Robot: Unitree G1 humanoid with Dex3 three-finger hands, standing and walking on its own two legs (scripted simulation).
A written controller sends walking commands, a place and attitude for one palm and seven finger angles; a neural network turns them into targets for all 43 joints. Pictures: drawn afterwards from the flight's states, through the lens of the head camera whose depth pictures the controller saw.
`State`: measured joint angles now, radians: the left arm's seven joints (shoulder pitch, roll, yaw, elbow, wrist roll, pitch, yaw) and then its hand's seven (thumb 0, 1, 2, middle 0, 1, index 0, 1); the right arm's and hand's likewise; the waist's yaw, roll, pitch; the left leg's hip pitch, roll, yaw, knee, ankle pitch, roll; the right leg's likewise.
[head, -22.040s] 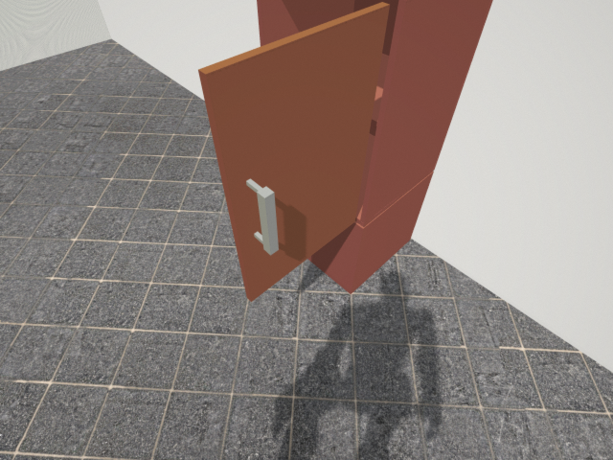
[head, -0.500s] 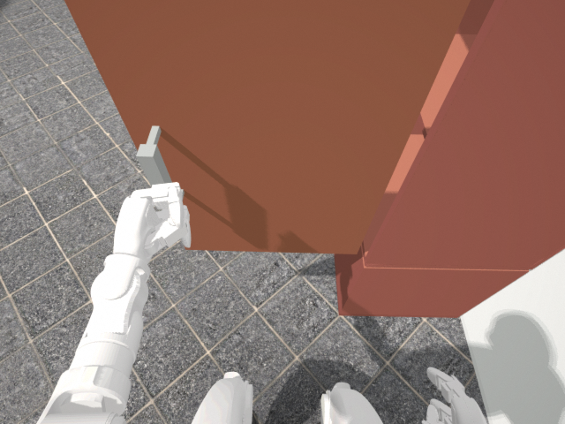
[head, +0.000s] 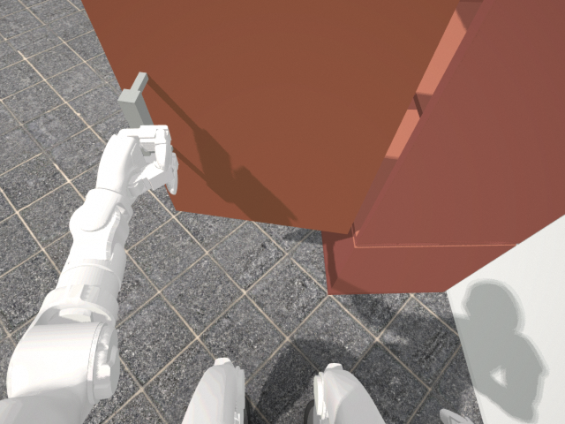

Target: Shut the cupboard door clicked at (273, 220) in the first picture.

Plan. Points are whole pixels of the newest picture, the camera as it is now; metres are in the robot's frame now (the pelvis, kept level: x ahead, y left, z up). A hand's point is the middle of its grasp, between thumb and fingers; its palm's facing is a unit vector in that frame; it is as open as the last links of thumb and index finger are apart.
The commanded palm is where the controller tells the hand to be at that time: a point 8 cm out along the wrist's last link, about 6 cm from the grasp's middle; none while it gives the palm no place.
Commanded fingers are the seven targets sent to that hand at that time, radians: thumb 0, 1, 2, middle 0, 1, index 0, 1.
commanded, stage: push the door shut along its arc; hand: left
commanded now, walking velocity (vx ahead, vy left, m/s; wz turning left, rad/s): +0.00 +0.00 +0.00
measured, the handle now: (152, 129) +0.52 +0.20 +0.06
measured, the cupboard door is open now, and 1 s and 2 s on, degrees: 80 68 56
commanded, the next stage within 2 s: pull the fist back off the door in 1.20 s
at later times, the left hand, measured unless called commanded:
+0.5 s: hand (211, 132) +0.52 +0.11 +0.06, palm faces -0.30 -0.95 -0.03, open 3.1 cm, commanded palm +0.52 +0.16 +0.06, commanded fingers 0.00 0.90 0.90 -1.30 -1.50 -1.30 -1.50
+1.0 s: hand (221, 117) +0.55 +0.09 +0.07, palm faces -0.39 -0.92 -0.05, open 3.3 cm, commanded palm +0.57 +0.11 +0.06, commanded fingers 0.00 0.90 0.90 -1.30 -1.50 -1.30 -1.50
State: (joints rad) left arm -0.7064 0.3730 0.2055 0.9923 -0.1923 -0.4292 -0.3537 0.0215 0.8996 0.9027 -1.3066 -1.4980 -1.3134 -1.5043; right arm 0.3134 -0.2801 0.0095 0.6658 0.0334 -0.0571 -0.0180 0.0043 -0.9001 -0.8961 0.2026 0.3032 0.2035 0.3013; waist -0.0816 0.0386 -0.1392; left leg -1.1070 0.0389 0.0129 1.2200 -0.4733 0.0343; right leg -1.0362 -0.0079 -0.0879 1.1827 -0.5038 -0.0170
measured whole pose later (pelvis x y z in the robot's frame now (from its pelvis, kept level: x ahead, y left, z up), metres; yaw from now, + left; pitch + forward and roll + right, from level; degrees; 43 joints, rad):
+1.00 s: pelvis +0.00 +0.00 -0.03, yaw -2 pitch +28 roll -5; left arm -1.18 0.53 0.18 1.25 -0.09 -0.27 -0.46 0.03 0.95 0.98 -1.30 -1.50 -1.29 -1.50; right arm 0.32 -0.29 0.03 0.68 0.00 -0.09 -0.01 0.00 -0.90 -0.90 0.20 0.30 0.20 0.30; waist -0.20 0.05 -0.13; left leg -1.32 0.07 -0.01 1.34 -0.51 0.03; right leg -1.24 0.02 -0.11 1.28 -0.52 -0.03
